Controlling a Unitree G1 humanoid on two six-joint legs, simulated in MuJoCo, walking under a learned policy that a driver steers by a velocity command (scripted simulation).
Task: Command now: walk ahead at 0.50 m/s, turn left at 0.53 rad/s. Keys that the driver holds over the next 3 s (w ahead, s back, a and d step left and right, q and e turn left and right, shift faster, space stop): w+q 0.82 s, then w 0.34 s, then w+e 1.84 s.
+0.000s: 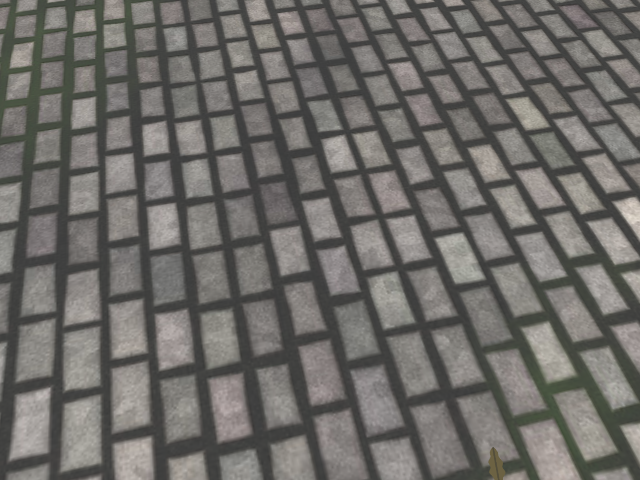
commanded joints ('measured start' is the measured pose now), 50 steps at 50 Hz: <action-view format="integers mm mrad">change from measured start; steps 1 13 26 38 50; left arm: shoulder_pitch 13 -211 -564 -182 -29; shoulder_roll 197 124 164 170 222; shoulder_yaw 43 31 6 26 36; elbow -41 -239 -415 -290 -193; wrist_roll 5 24 0 -2 -8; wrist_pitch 13 59 36 -2 -10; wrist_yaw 9 -50 -64 -34 -48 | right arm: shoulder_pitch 189 296 465 337 -37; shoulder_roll -106 -200 -232 -155 -109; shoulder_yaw -40 -62 -62 -39 4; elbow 4 34 20 -72 -201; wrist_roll -5 37 14 -5 -8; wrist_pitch -10 -53 -42 7 -4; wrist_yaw -9 -46 -68 -7 27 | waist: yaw -121 -21 -120 -59 4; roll -119 0 82 -110 -100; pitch -100 -49 -13 -69 0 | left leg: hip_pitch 204 387 612 -11 2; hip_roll -99 96 121 29 28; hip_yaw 37 -381 -511 -225 -98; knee -41 -427 -319 551 13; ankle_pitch -132 351 496 -187 40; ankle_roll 74 128 63 -77 -84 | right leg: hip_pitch -10 -737 -764 -290 -217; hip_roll -291 -131 -29 -283 -268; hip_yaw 48 301 314 494 213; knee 346 778 299 -97 -145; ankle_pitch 1225 192 354 324 511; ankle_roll -88 72 26 -133 -123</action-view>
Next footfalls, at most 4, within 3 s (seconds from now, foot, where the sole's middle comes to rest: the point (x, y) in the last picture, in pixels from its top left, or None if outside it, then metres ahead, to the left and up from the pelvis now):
0.04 left None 0.17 0.06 -0.76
0.60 right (349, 431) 0.55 -0.01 -0.76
1.12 left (200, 389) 0.63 0.31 -0.76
1.66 right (222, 261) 0.97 0.31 -0.76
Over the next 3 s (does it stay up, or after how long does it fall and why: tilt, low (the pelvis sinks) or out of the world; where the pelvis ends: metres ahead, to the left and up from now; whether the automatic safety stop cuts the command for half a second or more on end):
stays up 1.47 0.33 0.02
